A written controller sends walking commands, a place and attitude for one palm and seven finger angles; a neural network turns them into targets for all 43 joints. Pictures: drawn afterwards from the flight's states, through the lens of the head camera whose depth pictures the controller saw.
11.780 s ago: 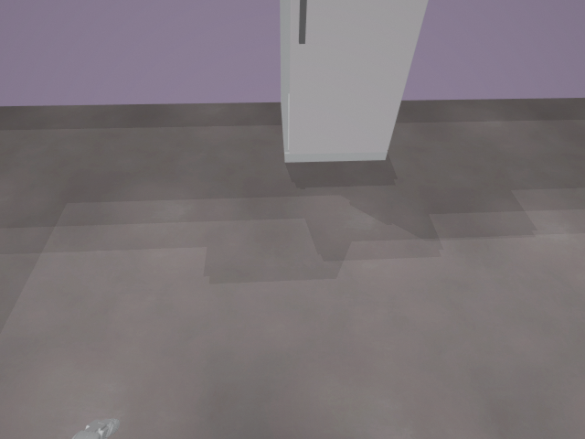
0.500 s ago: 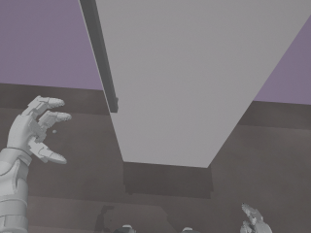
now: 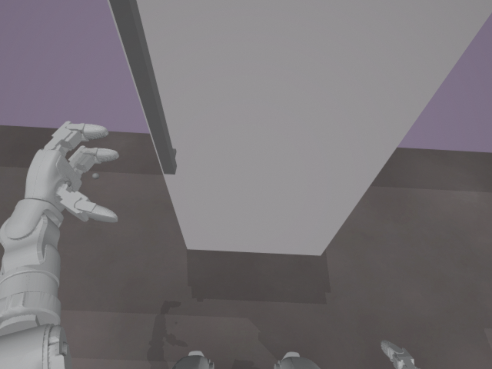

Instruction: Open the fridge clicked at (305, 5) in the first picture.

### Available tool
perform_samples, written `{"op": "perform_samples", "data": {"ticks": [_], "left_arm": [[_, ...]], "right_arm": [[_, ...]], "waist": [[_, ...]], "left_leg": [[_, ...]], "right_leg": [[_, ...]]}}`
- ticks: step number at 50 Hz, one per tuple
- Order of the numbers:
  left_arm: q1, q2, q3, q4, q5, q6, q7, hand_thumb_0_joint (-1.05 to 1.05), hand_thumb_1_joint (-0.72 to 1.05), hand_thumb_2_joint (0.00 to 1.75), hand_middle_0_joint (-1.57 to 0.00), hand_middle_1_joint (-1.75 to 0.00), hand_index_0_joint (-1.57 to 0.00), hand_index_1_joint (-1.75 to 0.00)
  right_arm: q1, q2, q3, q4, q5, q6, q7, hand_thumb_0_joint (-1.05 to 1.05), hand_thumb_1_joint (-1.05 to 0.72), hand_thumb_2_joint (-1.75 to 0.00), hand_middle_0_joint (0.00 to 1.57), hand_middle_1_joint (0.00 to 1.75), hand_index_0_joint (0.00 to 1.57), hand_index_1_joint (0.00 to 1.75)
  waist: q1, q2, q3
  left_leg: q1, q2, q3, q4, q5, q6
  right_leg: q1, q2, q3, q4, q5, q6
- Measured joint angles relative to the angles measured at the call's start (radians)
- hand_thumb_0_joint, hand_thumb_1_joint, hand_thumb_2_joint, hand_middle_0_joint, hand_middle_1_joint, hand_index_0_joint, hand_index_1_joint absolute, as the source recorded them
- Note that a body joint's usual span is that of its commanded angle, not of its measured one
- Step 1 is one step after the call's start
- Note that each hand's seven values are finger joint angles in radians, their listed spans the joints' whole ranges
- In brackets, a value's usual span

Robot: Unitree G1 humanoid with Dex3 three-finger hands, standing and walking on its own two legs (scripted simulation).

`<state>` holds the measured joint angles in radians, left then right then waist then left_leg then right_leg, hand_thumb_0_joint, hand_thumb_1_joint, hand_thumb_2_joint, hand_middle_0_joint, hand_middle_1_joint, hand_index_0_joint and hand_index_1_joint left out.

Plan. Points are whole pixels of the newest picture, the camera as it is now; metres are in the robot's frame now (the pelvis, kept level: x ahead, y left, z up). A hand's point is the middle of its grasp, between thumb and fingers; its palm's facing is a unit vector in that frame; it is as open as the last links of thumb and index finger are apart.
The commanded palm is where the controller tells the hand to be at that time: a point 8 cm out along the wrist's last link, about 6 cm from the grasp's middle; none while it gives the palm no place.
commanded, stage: move the hooked fingers beside the handle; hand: left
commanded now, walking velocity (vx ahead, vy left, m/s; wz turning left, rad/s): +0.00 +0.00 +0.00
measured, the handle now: (151, 85) +0.52 +0.17 +0.15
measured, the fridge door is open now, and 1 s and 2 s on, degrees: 0 0 0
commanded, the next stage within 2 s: feel for the door with the fingertips in 1.38 s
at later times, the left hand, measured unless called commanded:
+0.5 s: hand (117, 145) +0.45 +0.23 +0.08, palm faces -0.04 -1.00 -0.01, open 14.0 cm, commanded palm +0.44 +0.28 +0.07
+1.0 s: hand (115, 139) +0.47 +0.24 +0.07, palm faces -0.04 -1.00 -0.01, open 14.0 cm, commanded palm +0.45 +0.28 +0.07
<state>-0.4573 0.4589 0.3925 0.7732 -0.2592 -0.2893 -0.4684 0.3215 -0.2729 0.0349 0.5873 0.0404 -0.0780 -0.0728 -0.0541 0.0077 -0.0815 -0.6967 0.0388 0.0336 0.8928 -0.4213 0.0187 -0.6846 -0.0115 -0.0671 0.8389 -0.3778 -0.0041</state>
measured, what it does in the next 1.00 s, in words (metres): stands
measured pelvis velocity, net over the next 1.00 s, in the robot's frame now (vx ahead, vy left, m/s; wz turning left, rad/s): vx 0.00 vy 0.00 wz -0.02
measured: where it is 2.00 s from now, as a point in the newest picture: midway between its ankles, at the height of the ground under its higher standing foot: outside the picture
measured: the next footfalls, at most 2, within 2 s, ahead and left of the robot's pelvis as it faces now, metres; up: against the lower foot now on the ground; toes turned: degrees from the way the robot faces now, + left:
none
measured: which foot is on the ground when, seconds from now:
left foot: down 0.00-1.00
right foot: down 0.00-1.00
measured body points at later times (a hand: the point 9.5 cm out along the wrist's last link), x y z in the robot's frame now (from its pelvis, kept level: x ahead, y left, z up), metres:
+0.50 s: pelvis +0.00 +0.00 -0.01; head +0.10 +0.02 +0.43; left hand +0.45 +0.28 +0.08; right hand +0.04 -0.27 -0.12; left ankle +0.01 +0.10 -0.69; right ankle +0.02 -0.12 -0.69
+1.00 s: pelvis +0.00 +0.00 -0.01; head +0.12 +0.03 +0.42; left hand +0.47 +0.29 +0.07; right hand +0.03 -0.27 -0.12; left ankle +0.01 +0.10 -0.69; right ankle +0.02 -0.12 -0.69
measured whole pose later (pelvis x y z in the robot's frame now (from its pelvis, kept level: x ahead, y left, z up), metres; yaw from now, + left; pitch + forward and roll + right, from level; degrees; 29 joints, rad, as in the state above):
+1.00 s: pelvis +0.00 +0.00 -0.01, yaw -1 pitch +19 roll -3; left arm -0.76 0.57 0.43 1.07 -0.18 -0.36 -0.43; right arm 0.38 -0.27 0.03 0.61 0.02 0.06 -0.05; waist -0.12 0.00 -0.09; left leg -0.84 0.06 0.03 0.97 -0.46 0.02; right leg -0.82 0.01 -0.06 0.88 -0.39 0.00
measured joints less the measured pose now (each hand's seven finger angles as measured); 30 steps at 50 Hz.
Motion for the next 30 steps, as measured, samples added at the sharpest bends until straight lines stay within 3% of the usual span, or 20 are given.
{"op": "perform_samples", "data": {"ticks": [10, 30], "left_arm": [[-0.107, 0.017, -0.013, 0.110, 0.030, -0.023, 0.022, -0.01, -0.50, 0.30, -0.30, -1.20, -0.30, -1.20], [-0.323, 0.083, 0.017, 0.317, 0.088, -0.061, 0.058, -0.01, -0.50, 0.30, -0.30, -1.20, -0.30, -1.20]], "right_arm": [[0.011, -0.001, -0.001, 0.016, -0.001, 0.034, 0.003, 0.01, -0.90, -0.89, 0.20, 0.30, 0.20, 0.30], [0.056, -0.005, 0.002, 0.039, -0.015, 0.104, 0.019, 0.01, -0.90, -0.89, 0.20, 0.30, 0.20, 0.30]], "waist": [[-0.014, -0.001, -0.001], [-0.067, 0.000, -0.002]], "left_leg": [[-0.036, 0.001, -0.005, 0.021, -0.005, 0.001], [-0.127, 0.013, 0.000, 0.067, -0.018, 0.001]], "right_leg": [[-0.032, 0.001, -0.004, 0.015, -0.003, 0.000], [-0.125, 0.011, 0.003, 0.054, -0.008, 0.000]]}}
